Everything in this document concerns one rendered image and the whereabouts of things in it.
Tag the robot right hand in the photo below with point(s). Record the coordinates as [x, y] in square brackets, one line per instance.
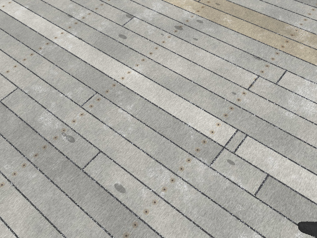
[308, 227]

